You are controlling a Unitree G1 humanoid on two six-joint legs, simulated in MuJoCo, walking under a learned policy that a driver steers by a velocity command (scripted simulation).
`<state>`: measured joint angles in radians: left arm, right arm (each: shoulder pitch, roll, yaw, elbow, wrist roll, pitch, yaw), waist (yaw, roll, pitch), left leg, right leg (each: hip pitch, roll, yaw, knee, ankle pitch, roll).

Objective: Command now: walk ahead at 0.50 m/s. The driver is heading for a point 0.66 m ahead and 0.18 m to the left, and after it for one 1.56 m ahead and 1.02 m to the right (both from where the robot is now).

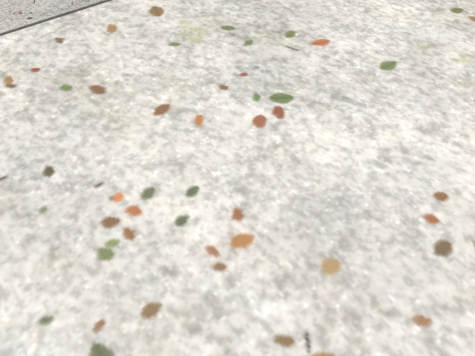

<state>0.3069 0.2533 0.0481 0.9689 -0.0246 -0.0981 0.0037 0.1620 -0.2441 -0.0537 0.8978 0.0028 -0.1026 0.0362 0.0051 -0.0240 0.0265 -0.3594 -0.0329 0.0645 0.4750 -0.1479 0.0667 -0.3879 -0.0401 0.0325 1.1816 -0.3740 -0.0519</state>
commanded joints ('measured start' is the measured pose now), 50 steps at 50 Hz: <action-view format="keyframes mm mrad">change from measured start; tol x32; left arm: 1 25 71 28 -59 5 1 9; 17 -408 40 11 -209 3 -2 -35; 24 161 233 82 -80 31 -10 -21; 50 -39 200 70 -50 -1 44 30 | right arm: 1 35 -74 -12 -24 -13 -14 3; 24 321 -16 15 64 20 5 -37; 45 -190 -27 -23 -148 20 61 16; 50 145 -169 -98 -104 22 65 12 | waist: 1 9 99 -78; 19 -59 99 53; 24 116 -251 -468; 32 -26 -58 -13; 50 -159 -46 -130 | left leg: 1 208 261 -316 -297 99 161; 21 408 257 -137 -51 583 83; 25 -378 41 -216 872 -390 -15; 45 -400 137 -28 203 101 7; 50 196 -34 57 63 40 122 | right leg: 1 -194 -109 46 -7 109 -5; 18 -313 -44 -30 -653 361 2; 22 325 -20 -26 -676 342 -84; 24 841 -409 672 -839 172 -273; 32 194 -224 17 -1057 323 -124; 45 487 -272 -235 -992 553 -90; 50 378 -210 -300 -420 1060 -7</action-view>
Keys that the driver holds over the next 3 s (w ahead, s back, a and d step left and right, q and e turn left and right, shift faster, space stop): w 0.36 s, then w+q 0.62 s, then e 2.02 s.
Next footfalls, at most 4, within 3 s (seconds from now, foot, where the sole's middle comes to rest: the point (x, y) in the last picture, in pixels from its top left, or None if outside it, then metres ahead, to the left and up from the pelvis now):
0.44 right None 0.42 -0.16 -0.77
1.00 left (197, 289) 0.66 0.14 -0.77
1.56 right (255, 245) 0.82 -0.04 -0.77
2.02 left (183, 244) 0.82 0.19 -0.77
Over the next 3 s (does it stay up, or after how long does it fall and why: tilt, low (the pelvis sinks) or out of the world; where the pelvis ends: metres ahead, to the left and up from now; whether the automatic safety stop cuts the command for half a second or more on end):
stays up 0.75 0.06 0.00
